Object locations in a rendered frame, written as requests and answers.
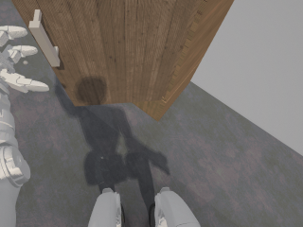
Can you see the cupboard door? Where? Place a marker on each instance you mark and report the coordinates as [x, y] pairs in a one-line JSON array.
[[112, 51]]

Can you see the left robot forearm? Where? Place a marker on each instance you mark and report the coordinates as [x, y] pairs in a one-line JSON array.
[[7, 123]]

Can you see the handle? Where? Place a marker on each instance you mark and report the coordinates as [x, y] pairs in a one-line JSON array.
[[51, 52]]

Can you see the robot left upper arm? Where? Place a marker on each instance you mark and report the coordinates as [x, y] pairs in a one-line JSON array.
[[14, 172]]

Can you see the robot left hand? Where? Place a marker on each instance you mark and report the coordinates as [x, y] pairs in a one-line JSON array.
[[11, 55]]

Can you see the left robot shin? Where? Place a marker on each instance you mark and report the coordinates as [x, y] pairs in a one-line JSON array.
[[118, 220]]

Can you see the robot right thigh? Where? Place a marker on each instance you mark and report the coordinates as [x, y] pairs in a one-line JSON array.
[[174, 210]]

